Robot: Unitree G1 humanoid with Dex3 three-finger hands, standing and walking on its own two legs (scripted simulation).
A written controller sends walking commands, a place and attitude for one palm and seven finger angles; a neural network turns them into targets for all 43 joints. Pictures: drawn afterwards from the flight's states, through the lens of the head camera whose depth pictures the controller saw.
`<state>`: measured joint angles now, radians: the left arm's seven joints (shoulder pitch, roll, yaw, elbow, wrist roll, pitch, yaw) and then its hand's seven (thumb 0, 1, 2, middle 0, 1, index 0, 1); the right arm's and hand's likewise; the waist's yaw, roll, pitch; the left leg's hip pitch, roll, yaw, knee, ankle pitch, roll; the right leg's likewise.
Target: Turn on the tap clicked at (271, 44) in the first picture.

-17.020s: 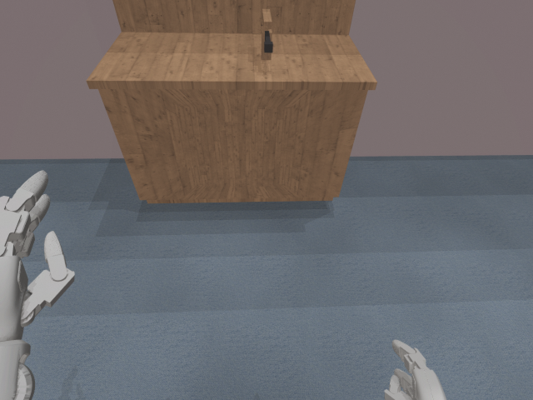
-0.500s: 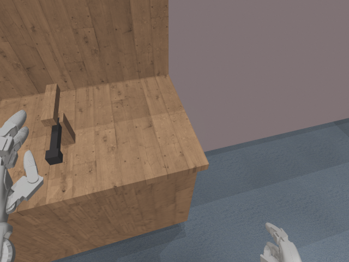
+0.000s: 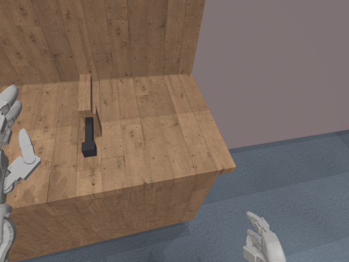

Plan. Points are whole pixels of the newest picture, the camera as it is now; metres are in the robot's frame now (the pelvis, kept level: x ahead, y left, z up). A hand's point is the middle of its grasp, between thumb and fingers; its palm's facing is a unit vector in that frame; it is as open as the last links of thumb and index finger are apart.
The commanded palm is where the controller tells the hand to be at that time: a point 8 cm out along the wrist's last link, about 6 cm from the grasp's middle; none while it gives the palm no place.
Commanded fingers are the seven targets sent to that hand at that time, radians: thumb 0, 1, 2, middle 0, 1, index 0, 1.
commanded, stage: come to a stop and stand still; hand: left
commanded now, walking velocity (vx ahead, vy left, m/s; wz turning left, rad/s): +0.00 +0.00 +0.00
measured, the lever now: (89, 149) +0.33 +0.24 +0.04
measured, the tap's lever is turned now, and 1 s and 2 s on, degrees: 0 0 0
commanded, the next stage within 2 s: look again from close up in 0.26 s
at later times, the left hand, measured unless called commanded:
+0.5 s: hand (38, 172) +0.21 +0.25 +0.16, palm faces +0.40 -0.85 -0.35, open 7.4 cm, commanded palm +0.15 +0.28 +0.18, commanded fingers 0.00 0.90 0.90 -0.20 -0.30 -0.20 -0.30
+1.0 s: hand (61, 169) +0.22 +0.22 +0.16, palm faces +0.39 -0.85 -0.35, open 7.4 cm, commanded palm +0.16 +0.25 +0.18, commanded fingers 0.00 0.90 0.90 -0.20 -0.30 -0.20 -0.30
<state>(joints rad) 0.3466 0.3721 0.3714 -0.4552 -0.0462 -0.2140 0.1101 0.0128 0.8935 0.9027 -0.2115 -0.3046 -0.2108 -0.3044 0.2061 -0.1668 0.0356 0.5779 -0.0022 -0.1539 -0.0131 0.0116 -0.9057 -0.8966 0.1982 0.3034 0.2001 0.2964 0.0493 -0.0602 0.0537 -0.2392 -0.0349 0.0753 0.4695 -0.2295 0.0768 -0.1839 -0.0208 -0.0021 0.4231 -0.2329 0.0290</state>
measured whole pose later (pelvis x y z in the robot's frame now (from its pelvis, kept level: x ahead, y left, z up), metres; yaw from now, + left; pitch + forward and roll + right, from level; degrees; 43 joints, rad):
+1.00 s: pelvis +0.00 -0.03 +0.00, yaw +0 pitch +0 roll -1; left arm 0.40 0.36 0.34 -0.44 -0.06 -0.17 0.10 0.01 0.89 0.90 -0.21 -0.30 -0.21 -0.30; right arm 0.19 -0.19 0.01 0.57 0.01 -0.09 -0.03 0.01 -0.91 -0.90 0.20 0.30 0.20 0.30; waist 0.03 -0.02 0.05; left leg -0.22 0.00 0.05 0.42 -0.20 0.04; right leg -0.16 0.02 -0.02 0.36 -0.20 0.00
